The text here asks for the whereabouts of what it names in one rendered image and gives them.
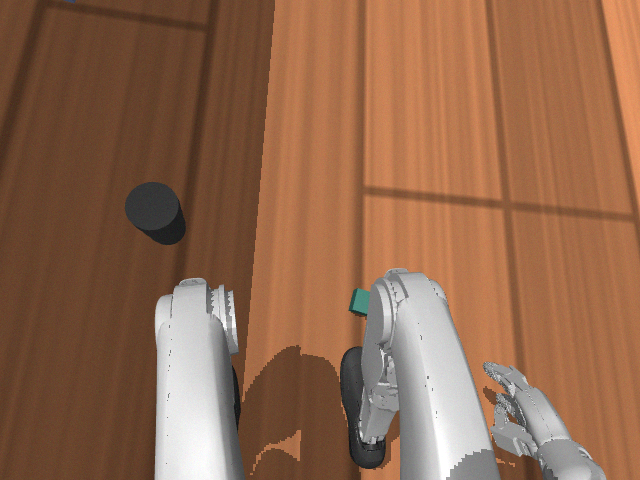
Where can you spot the right robot hand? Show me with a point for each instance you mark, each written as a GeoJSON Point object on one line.
{"type": "Point", "coordinates": [538, 420]}

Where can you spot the right robot arm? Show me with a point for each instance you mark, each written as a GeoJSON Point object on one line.
{"type": "Point", "coordinates": [564, 459]}

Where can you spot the right robot foot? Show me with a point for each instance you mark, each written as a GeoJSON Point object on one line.
{"type": "Point", "coordinates": [351, 382]}

